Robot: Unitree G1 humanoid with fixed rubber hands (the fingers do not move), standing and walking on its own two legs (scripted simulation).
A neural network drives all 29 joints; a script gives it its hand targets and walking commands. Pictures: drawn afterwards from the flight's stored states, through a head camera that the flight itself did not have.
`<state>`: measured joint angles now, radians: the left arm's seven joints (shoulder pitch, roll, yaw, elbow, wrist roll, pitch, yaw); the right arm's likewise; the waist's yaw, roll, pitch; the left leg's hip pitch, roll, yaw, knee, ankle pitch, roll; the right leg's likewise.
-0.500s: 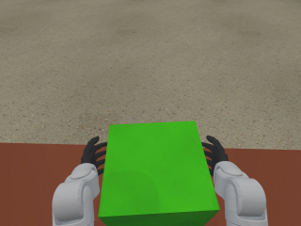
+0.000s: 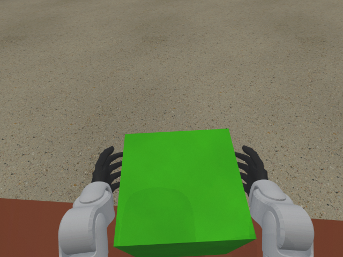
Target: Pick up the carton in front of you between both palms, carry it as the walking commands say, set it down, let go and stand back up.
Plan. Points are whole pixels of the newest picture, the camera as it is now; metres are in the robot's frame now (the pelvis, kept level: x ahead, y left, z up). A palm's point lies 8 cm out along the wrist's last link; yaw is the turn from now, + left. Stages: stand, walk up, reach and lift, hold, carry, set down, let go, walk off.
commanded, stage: carry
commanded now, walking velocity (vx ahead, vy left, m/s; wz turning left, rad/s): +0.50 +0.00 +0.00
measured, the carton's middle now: (179, 199) +0.25 +0.00 +0.03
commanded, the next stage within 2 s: none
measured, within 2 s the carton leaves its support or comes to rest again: neither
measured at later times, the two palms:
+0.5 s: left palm (128, 74) +0.66 +0.16 +0.10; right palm (218, 73) +0.64 -0.14 +0.11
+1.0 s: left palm (145, 41) +0.99 +0.13 +0.08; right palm (211, 40) +0.98 -0.17 +0.07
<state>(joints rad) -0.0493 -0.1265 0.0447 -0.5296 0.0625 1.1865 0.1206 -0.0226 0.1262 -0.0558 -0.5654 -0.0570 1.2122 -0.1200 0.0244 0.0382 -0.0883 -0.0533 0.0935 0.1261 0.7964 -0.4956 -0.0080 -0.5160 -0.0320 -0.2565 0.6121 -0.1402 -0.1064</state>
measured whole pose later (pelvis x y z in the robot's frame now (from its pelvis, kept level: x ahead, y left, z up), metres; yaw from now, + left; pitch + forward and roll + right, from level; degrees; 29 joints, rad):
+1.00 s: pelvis +0.67 -0.01 -0.06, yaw +1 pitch +3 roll +2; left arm -0.43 -0.08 0.22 -0.18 0.08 1.14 0.13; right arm -0.48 0.07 -0.15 -0.09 -0.02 1.14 -0.15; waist -0.08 -0.02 -0.09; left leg -0.04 -0.03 0.09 0.85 -0.83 0.03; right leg -0.59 -0.06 -0.10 0.52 0.40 -0.08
